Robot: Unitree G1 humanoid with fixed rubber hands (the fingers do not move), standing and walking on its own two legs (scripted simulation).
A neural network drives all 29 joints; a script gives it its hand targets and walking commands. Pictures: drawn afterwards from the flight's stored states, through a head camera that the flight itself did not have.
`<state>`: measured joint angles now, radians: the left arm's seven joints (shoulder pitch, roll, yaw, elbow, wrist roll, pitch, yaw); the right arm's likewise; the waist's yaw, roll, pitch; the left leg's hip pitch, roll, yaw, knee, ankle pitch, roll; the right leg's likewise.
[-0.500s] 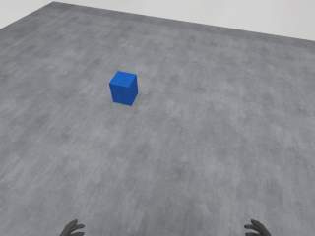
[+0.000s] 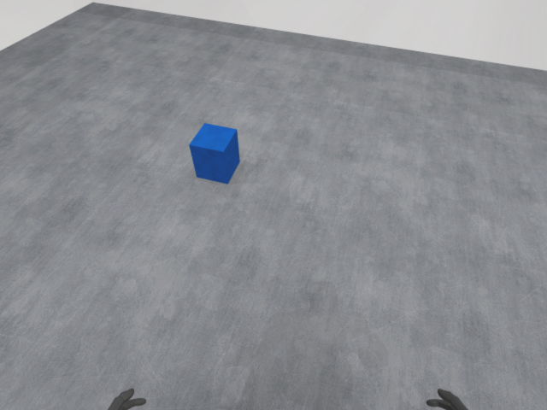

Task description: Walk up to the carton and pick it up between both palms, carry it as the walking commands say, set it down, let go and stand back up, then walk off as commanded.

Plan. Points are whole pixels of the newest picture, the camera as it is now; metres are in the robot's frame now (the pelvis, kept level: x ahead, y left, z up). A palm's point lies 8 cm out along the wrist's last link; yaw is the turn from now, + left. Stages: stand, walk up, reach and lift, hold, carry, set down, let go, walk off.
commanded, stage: stand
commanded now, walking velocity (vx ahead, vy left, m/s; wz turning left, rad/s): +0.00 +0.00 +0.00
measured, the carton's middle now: (216, 153) +1.35 +0.29 -0.64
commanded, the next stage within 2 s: walk up in 0.52 s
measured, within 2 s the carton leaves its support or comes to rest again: neither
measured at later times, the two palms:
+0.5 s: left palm out of the picture +0.09 +0.25 -0.12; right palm out of the picture +0.09 -0.28 -0.11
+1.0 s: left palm out of the picture +0.05 +0.26 -0.13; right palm out of the picture +0.03 -0.22 -0.11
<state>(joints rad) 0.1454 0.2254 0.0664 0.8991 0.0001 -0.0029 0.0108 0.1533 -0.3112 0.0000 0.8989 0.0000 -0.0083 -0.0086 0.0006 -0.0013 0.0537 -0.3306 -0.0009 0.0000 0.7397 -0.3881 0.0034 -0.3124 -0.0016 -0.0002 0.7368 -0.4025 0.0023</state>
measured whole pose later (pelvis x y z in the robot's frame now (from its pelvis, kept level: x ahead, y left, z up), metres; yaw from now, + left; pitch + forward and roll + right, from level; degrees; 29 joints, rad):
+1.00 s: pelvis -0.02 +0.02 +0.02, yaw +1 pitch +0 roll -2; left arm 0.14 0.23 0.04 1.00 0.00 0.06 0.04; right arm 0.21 -0.17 0.00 1.01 0.00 0.02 -0.01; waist -0.01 -0.03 0.07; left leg -0.32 -0.01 -0.01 0.62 -0.30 0.03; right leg -0.34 0.00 0.03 0.83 -0.54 0.01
